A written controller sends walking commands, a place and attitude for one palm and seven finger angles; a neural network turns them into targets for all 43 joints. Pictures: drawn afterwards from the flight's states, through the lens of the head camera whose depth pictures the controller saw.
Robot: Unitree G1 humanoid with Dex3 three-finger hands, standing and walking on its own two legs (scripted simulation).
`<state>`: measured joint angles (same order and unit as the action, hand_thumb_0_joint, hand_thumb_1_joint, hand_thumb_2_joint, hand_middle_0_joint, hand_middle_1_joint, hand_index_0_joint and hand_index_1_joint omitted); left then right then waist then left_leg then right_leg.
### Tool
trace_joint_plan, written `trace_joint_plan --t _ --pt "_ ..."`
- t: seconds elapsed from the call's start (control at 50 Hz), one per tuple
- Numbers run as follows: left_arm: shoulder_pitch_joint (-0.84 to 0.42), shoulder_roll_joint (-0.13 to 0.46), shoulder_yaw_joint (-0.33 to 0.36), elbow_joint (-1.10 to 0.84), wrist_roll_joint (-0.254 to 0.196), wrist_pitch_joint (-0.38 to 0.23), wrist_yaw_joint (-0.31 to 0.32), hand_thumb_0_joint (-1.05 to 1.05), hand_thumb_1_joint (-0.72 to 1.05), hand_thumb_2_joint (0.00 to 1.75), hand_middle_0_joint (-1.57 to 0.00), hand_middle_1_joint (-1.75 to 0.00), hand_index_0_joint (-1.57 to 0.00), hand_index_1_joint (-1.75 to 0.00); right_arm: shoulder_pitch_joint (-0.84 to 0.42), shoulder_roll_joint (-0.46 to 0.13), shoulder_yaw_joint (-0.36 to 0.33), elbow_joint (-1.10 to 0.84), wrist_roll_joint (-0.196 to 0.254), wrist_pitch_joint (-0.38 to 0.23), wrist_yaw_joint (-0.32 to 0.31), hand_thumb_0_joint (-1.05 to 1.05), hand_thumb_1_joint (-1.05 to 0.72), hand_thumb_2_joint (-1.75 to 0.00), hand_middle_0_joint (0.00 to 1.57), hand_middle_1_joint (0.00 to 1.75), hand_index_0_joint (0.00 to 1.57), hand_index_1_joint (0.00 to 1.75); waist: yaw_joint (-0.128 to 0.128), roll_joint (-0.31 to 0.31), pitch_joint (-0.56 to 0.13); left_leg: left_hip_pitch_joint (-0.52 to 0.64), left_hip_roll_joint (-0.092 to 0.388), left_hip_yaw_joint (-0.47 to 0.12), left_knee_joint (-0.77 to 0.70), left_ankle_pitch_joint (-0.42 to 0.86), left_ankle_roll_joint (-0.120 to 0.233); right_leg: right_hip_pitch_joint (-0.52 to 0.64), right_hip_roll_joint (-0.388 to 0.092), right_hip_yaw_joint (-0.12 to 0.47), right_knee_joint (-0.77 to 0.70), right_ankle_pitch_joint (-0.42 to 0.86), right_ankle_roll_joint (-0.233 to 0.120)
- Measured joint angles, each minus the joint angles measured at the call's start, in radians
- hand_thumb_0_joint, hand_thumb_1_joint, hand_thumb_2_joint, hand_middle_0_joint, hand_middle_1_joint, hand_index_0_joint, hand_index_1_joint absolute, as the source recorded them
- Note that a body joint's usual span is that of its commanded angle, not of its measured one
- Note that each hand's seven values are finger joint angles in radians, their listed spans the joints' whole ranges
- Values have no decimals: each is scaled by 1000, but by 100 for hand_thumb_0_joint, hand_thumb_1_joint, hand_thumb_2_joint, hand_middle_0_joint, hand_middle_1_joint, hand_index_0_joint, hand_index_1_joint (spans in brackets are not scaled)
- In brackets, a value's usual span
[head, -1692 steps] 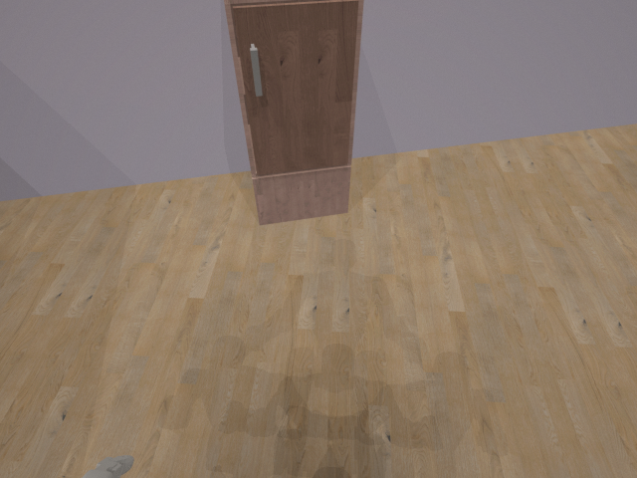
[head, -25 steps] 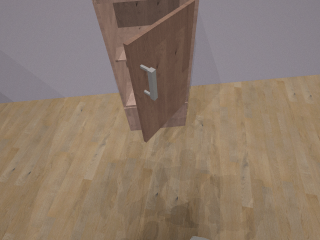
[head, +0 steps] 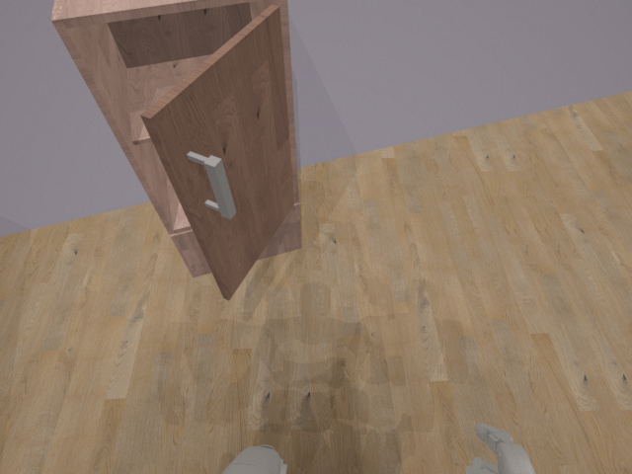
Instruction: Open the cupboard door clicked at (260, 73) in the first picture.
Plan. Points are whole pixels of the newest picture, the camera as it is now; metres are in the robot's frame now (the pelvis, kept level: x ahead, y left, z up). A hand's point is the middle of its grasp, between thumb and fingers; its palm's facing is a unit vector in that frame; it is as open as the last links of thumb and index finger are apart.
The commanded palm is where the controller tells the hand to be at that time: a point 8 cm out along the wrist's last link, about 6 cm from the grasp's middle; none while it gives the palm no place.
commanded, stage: walk to a spot facing it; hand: left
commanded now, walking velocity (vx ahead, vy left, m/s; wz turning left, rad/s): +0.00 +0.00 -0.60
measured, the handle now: (212, 186) +0.55 +0.26 -0.05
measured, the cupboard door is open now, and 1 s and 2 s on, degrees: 46 46 46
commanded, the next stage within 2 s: none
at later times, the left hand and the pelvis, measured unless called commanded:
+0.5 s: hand (229, 404) +0.21 +0.16 -0.17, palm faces -0.35 -0.90 -0.27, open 7.4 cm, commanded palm none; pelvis +0.02 +0.00 -0.02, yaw -20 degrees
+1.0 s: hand (261, 381) +0.26 +0.13 -0.18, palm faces -0.55 -0.82 -0.17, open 7.4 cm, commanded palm none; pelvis +0.11 -0.01 -0.01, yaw -37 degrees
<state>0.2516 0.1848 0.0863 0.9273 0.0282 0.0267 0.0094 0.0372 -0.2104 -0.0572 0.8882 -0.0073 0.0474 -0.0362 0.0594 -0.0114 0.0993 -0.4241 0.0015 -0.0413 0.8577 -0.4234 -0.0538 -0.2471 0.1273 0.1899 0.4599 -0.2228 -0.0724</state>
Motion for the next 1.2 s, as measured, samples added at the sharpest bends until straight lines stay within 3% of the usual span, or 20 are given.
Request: trace_joint_plan --t 0.06,0.1,0.16,0.22,0.26,0.32,0.4,0.44,0.48,0.5,0.54,0.58,0.66,0.8,0.9,0.92,0.98,1.04,1.12,1.2 --pt "4 19 7 -1 -2 9 0 1 90 90 -20 -30 -20 -30 14 14 8 -14 5 -12 1 0 -90 -90 20 30 20 30 -5 -16 -8 60 -16 0 -158 51 9 -14 11 30 29 -18 18" --pt "14 27 11 -4 -9 17 -2 1 90 90 -20 -30 -20 -30 43 10 16 -30 1 -31 1 0 -90 -90 20 30 20 30 -18 2 -29 122 6 -12 -322 156 36 -52 35 24 98 -65 32" --pt "-18 65 21 2 -6 28 -11 1 91 90 -20 -30 -20 -30 73 29 32 -27 -17 -34 -4 0 -90 -90 21 30 20 30 -11 -38 -5 140 5 43 -299 138 64 -153 -15 -58 387 -253 76" --pt "-38 87 29 -6 1 30 -27 1 91 90 -20 -30 -19 -30 121 35 48 -27 -26 -28 -6 0 -90 -90 21 30 20 30 -14 -37 0 173 34 80 -341 127 64 -237 -63 -134 606 -254 107" --pt "-52 93 28 -17 -1 30 -34 1 91 90 -20 -30 -19 -30 147 33 50 -22 -28 -29 -7 0 -90 -90 21 30 20 30 -18 -24 8 192 53 103 -367 136 63 -262 -97 -161 656 -234 119" --pt "-74 98 23 -28 -3 32 -39 1 91 90 -20 -30 -19 -30 179 28 48 -13 -28 -32 -6 0 -90 -90 21 30 20 30 -30 -9 21 213 80 144 -384 135 57 -257 -138 -189 602 -216 126" --pt "-111 91 11 -31 -4 36 -44 1 91 90 -20 -30 -19 -30 221 11 36 2 -30 -32 1 0 -90 -90 21 30 20 30 -56 8 31 227 109 201 -360 105 41 -196 -162 -227 418 -206 114" --pt "-131 83 4 -34 -4 34 -46 1 91 90 -20 -30 -19 -30 241 -1 29 10 -30 -29 4 0 -90 -90 21 30 20 30 -72 18 33 227 122 227 -329 80 30 -152 -158 -245 322 -197 101" --pt "-147 75 -5 -43 -5 24 -47 1 91 90 -20 -30 -19 -30 266 -17 20 17 -26 -25 8 0 -90 -90 21 30 20 30 -84 30 27 215 138 247 -272 42 13 -84 -148 -263 184 -106 83" --pt "-152 73 -9 -49 -3 13 -45 1 91 90 -20 -30 -19 -30 277 -24 16 22 -20 -20 11 0 -90 -90 21 30 20 30 -86 32 23 191 146 252 -210 21 7 -60 -144 -260 139 -64 51" --pt "-166 53 -17 -52 -7 -8 -30 1 91 90 -20 -30 -19 -30 258 -45 6 42 -12 4 10 0 -90 -90 21 30 20 30 -92 55 39 112 135 181 5 -98 -1 -70 -127 -246 179 -99 30" --pt "-162 36 -24 -57 -10 -11 -16 0 91 90 -20 -30 -19 -30 237 -53 -1 53 -8 21 7 0 -90 -90 21 30 20 30 -94 60 43 41 109 123 170 -109 -6 -55 -116 -226 168 -113 31" --pt "-134 18 -29 -53 -9 0 -2 0 91 90 -20 -30 -20 -30 194 -42 -4 43 -9 23 13 0 -91 -90 20 30 20 30 -89 37 27 -39 87 82 239 -28 -23 -20 -99 -172 97 -76 30" --pt "-65 1 -29 -29 -2 -7 -20 1 90 90 -20 -30 -20 -30 152 -7 -2 10 -14 -7 29 0 -91 -90 20 30 20 30 -63 10 -17 -22 57 67 43 20 -24 26 -71 -102 35 -63 31" --pt "6 11 -12 -13 -3 -9 -31 1 90 90 -21 -30 -20 -30 154 7 9 -13 -13 -54 32 0 -90 -90 20 30 20 30 -36 -11 -56 105 21 81 -262 46 0 20 -53 -51 90 -123 48" --pt "16 14 -7 -4 -6 -5 -32 1 90 90 -21 -30 -20 -30 157 8 11 -17 -19 -71 29 0 -90 -90 21 30 20 30 -42 -10 -64 110 23 85 -280 85 23 -9 -47 -53 164 -187 45" --pt "20 32 6 25 2 10 -42 1 91 90 -20 -30 -20 -30 183 23 27 -26 -33 -88 21 0 -90 -90 21 30 20 30 -46 -23 -62 146 36 132 -275 90 79 -140 -72 -128 493 -257 49" --pt "6 50 15 26 13 5 -58 1 91 90 -20 -30 -19 -30 239 39 40 -16 -34 -97 15 0 -90 -90 21 30 20 30 -47 -27 -58 221 52 164 -367 105 74 -263 -119 -190 706 -138 63" --pt "-29 57 17 9 9 1 -62 1 91 90 -20 -30 -19 -30 311 55 53 27 -27 -108 6 0 -90 -90 21 30 20 30 -43 -27 -40 305 69 216 -452 106 64 -383 -157 -211 795 -42 72" --pt "-73 45 9 8 7 9 -67 1 91 90 -20 -30 -19 -30 378 63 56 73 -28 -108 4 0 -90 -90 21 30 20 30 -58 -20 -25 381 79 275 -486 70 50 -432 -177 -239 709 9 75"
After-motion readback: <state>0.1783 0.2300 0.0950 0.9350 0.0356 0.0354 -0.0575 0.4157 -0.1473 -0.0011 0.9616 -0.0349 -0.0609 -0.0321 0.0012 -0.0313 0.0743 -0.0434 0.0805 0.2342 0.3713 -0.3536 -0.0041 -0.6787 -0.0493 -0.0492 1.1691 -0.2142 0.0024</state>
